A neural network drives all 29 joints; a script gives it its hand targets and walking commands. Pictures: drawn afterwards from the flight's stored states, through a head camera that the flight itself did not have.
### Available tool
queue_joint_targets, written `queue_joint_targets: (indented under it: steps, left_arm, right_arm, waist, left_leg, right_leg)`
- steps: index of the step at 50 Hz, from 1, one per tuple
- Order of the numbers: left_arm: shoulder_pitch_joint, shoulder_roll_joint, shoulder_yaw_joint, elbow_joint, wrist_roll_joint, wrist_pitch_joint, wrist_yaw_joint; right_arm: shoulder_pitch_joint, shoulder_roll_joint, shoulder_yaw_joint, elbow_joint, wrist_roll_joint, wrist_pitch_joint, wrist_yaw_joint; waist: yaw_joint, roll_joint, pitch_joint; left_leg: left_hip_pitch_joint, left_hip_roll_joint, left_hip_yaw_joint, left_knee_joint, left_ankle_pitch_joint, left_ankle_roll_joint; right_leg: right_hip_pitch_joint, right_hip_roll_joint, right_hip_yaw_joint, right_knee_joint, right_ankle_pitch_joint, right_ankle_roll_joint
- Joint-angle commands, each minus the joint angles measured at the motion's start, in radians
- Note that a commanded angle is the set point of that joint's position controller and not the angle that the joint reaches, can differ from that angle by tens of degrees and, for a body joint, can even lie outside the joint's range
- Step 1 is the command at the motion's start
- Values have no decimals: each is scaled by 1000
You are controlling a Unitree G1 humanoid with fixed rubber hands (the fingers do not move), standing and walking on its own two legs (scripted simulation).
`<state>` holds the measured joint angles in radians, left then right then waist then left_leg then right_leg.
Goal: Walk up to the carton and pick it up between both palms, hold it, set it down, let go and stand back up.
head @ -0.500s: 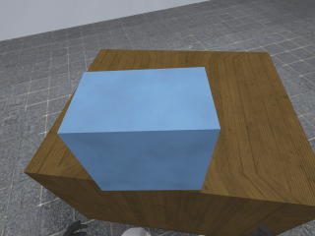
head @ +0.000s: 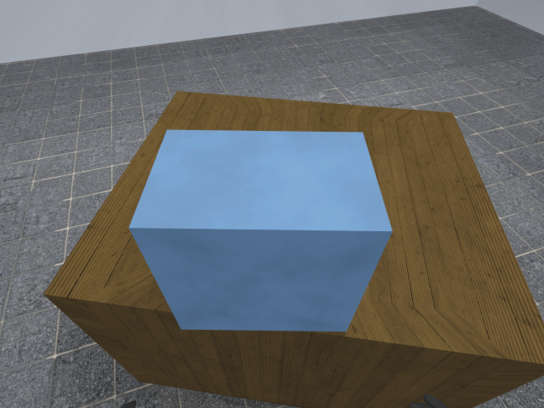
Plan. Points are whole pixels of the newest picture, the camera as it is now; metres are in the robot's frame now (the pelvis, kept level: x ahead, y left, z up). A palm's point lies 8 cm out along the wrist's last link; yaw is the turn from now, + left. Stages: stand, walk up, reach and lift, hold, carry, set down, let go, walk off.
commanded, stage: walk up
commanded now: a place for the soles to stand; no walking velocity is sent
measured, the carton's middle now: (264, 239) +0.38 +0.04 +0.03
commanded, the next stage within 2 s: none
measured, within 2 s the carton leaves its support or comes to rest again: neither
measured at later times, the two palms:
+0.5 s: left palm out of the picture +0.02 +0.35 -0.13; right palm out of the picture +0.06 -0.21 -0.12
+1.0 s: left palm out of the picture +0.08 +0.32 -0.11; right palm out of the picture -0.04 -0.16 -0.12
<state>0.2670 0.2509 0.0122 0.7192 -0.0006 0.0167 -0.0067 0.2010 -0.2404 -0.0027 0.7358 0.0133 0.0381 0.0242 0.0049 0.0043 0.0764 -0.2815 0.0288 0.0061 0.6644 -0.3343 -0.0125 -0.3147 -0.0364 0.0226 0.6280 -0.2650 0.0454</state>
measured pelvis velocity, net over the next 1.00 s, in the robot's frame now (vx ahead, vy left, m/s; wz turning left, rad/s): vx -0.04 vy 0.09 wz -0.16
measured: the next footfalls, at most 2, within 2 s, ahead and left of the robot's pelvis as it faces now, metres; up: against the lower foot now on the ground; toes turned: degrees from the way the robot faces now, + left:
right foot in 0.76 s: +0.02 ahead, -0.11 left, +0.00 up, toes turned +7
left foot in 1.84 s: +0.01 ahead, +0.11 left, +0.00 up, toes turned -3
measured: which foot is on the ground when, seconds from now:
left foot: down 0.00-1.00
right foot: down 0.00-0.46, up 0.48-0.74, down 0.76-1.00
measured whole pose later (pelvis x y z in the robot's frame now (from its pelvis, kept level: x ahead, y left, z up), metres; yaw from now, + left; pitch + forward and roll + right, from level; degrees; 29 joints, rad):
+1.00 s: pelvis -0.04 +0.09 +0.00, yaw -9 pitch -3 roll +0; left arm 0.30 0.20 0.03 0.78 0.01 0.00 0.00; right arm 0.35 -0.24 0.00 0.79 -0.01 0.02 0.01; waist -0.02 0.01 0.05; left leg -0.22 0.04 0.20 0.60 -0.33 0.05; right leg -0.25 0.02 0.08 0.62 -0.31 0.01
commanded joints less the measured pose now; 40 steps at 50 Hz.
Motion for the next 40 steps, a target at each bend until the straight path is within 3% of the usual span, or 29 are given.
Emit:
queue_joint_targets:
  steps: [1,6,9,10,11,12,13,14,15,16,19,20,21,22,23,24,25,26,27,30,33,34,35,37,38,39,40]
  left_arm:
    - [-15,172,57,-107,2,-41,5]
    - [14,170,64,-99,0,-43,1]
    - [25,162,64,-94,4,-43,1]
    - [123,230,102,-84,28,-49,31]
    - [180,286,118,-73,34,-51,47]
    - [176,313,128,-83,38,-49,59]
    - [168,312,134,-98,51,-47,69]
    - [179,294,132,-101,59,-45,77]
    - [165,278,128,-105,64,-44,83]
    - [138,275,128,-113,67,-42,88]
    - [57,269,126,-145,74,-30,83]
    - [39,266,122,-153,72,-26,78]
    - [-14,265,118,-169,61,-19,68]
    - [0,219,101,-175,44,-10,58]
    - [48,109,67,-197,25,-10,54]
    - [42,121,73,-200,12,2,76]
    - [19,164,86,-196,18,6,82]
    - [26,175,90,-174,12,3,78]
    - [41,171,96,-146,12,0,75]
    - [99,152,93,-105,28,-4,52]
    - [58,129,83,-102,30,2,37]
    - [52,127,83,-97,31,2,34]
    - [51,115,81,-96,27,-2,31]
    - [86,106,79,-77,23,-20,26]
    - [129,121,85,-57,23,-30,23]
    - [146,153,92,-51,36,-39,23]
    - [85,206,107,-58,28,-41,19]
  right_arm:
    - [4,-174,-56,-95,-4,-34,-9]
    - [3,-177,-62,-91,-15,-41,-10]
    - [-2,-180,-62,-86,-8,-44,-9]
    - [-76,-241,-78,-122,-53,-19,4]
    - [-70,-214,-71,-136,-67,-6,13]
    - [-18,-180,-67,-137,-79,9,15]
    - [3,-170,-64,-136,-88,26,14]
    - [-17,-169,-62,-142,-90,34,13]
    - [-23,-159,-60,-148,-83,37,13]
    - [-23,-151,-58,-156,-78,40,13]
    - [41,-146,-66,-148,-58,37,21]
    - [66,-146,-69,-136,-53,34,27]
    - [133,-149,-78,-115,-43,23,29]
    - [196,-197,-96,-84,-44,9,27]
    - [187,-303,-119,-89,-50,-1,24]
    - [107,-378,-134,-116,-31,5,10]
    - [37,-344,-121,-127,-29,0,-3]
    - [24,-284,-101,-122,-37,-10,-13]
    - [29,-265,-94,-112,-48,-16,-22]
    - [4,-219,-73,-100,-49,-25,-31]
    - [67,-201,-63,-82,-49,-39,-43]
    - [86,-209,-65,-80,-50,-41,-45]
    - [89,-214,-65,-74,-50,-38,-46]
    - [77,-219,-60,-72,-40,-31,-42]
    - [66,-210,-51,-75,-28,-30,-37]
    - [85,-176,-38,-84,-20,-38,-30]
    - [101,-153,-35,-95,-9,-37,-25]
  waist:
    - [-16,1,-56]
    - [-13,-17,-72]
    - [-9,8,-69]
    - [10,25,1]
    - [20,-53,-20]
    - [12,-153,-43]
    - [15,-179,-64]
    - [24,-152,-70]
    - [21,-129,-83]
    - [15,-155,-86]
    - [-16,-236,-108]
    - [-33,-214,-117]
    - [-77,-204,-125]
    - [-101,-39,-148]
    - [-101,286,-133]
    - [-108,303,-113]
    - [-86,201,-29]
    - [-62,118,23]
    - [-49,87,35]
    - [-23,124,6]
    - [-38,109,2]
    - [-44,125,-7]
    - [-42,147,1]
    - [-7,158,-4]
    - [24,112,-23]
    - [31,41,-69]
    - [-2,-58,-73]
  left_leg:
    - [-21,66,-105,-217,-24,58]
    - [-11,67,-109,-227,-43,61]
    - [-40,75,-117,-244,-49,64]
    - [-124,41,-35,-85,67,70]
    - [-174,-2,12,79,81,41]
    - [-176,-17,12,224,-104,22]
    - [-207,10,-30,350,-221,15]
    - [-241,26,-64,421,-250,12]
    - [-248,46,-86,440,-242,7]
    - [-239,54,-90,436,-231,2]
    - [-140,67,-53,231,-190,-3]
    - [-56,43,-20,137,-141,5]
    - [90,23,13,-34,-41,21]
    - [224,6,-8,-169,60,29]
    - [201,194,-325,-297,-111,91]
    - [-26,366,-538,-445,-353,224]
    - [-120,380,-551,-476,-372,264]
    - [-83,344,-456,-415,-219,237]
    - [-58,313,-387,-366,-116,199]
    - [-41,297,-302,-327,-56,202]
    - [36,313,-293,-320,66,178]
    - [67,312,-296,-322,62,160]
    - [71,303,-255,-308,91,156]
    - [-7,267,-171,-265,166,120]
    - [-68,249,-122,-225,206,80]
    - [-144,215,-70,-164,233,39]
    - [-142,113,11,-139,59,-16]
  right_leg:
    - [-2,-54,85,-164,-27,-76]
    - [1,-55,90,-175,-80,-74]
    - [23,-46,78,-159,-65,-70]
    - [40,-121,185,-182,-15,-118]
    - [85,-233,325,-247,53,-184]
    - [85,-346,429,-275,170,-273]
    - [90,-405,486,-270,253,-346]
    - [104,-406,479,-263,304,-367]
    - [107,-385,428,-244,315,-360]
    - [95,-363,390,-227,317,-345]
    - [42,-276,298,-170,139,-269]
    - [-14,-251,270,-147,81,-248]
    - [-109,-201,196,-66,25,-200]
    - [-232,-102,105,110,-90,-140]
    - [-408,51,-23,343,-356,-61]
    - [-337,69,52,489,-452,-53]
    - [-303,41,116,570,-377,-60]
    - [-340,45,132,584,-316,-60]
    - [-348,39,130,567,-280,-57]
    - [-228,16,98,502,-235,-30]
    - [-197,8,82,343,-270,-19]
    - [-182,11,71,275,-289,-22]
    - [-157,15,58,192,-308,-27]
    - [10,31,29,-38,-151,-53]
    - [134,30,42,-147,15,-74]
    - [243,-30,160,-164,101,-111]
    - [163,-110,344,-170,-17,-163]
